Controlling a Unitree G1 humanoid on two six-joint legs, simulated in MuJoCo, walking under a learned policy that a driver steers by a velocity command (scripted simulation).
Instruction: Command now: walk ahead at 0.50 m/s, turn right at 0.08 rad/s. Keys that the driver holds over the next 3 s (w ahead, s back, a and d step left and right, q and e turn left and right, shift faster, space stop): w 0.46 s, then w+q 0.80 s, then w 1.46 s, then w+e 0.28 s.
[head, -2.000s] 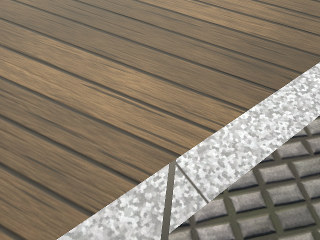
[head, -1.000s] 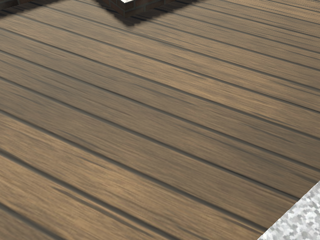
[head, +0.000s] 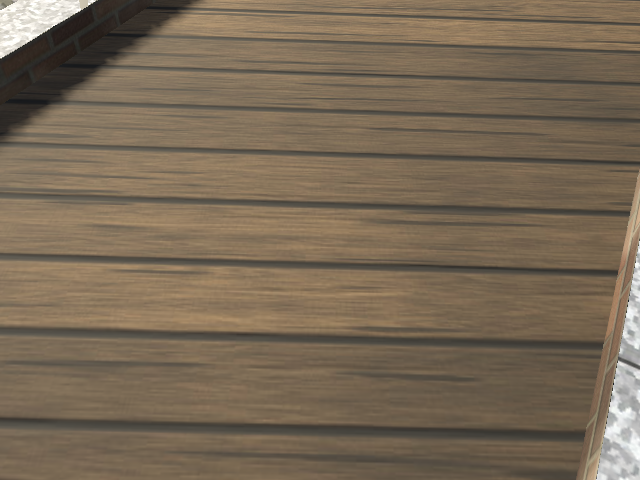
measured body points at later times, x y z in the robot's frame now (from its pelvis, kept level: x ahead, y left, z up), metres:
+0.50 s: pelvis +0.29 -0.05 +0.01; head +0.31 -0.06 +0.46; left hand +0.39 +0.21 -0.11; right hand +0.37 -0.32 -0.12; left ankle +0.27 +0.11 -0.64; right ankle +0.32 -0.13 -0.73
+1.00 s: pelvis +0.57 +0.04 +0.01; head +0.61 +0.05 +0.46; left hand +0.60 +0.32 -0.12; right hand +0.75 -0.19 -0.11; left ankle +0.61 +0.12 -0.73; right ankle +0.53 -0.12 -0.64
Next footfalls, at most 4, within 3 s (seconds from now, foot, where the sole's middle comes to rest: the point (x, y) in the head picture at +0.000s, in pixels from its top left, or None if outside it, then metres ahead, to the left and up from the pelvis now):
0.32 right None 0.36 -0.13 -0.77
0.86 left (254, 426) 0.65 0.13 -0.77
1.32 right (304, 308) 0.96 0.01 -0.77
1.84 left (170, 273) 1.08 0.36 -0.77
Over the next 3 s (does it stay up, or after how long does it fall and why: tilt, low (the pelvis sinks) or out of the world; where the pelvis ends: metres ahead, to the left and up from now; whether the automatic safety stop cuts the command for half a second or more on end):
stays up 1.53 0.50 0.00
